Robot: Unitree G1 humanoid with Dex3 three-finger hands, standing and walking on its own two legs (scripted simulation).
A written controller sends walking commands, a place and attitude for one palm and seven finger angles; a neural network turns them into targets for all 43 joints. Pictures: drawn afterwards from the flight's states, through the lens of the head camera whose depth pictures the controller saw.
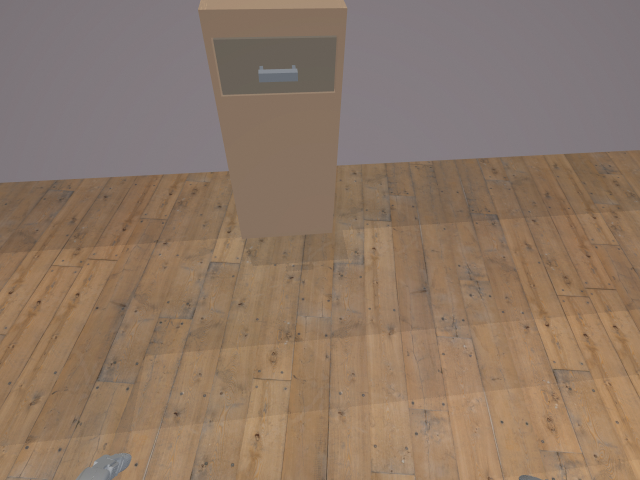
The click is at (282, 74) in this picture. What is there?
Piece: drawer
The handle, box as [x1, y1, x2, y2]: [258, 65, 297, 81]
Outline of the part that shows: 297,70 294,65 292,65 291,69 263,70 262,66 260,66 260,69 258,70 259,81 297,80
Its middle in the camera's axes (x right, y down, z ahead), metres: -0.13 -0.48 +1.11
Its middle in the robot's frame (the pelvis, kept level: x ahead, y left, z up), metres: +1.14 +0.19 -0.03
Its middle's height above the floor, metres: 0.73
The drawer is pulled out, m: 0.00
